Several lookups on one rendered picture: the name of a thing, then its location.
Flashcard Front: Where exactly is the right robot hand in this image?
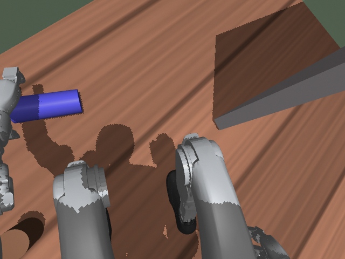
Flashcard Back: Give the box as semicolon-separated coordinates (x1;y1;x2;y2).
247;226;290;259

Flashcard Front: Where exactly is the left robot arm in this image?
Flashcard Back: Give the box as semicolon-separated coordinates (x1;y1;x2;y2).
0;110;15;259

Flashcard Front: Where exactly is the right robot foot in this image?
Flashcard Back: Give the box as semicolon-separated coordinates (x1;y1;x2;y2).
166;170;196;235

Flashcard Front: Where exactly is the left robot hand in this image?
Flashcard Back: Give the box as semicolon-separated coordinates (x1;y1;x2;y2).
0;67;25;140

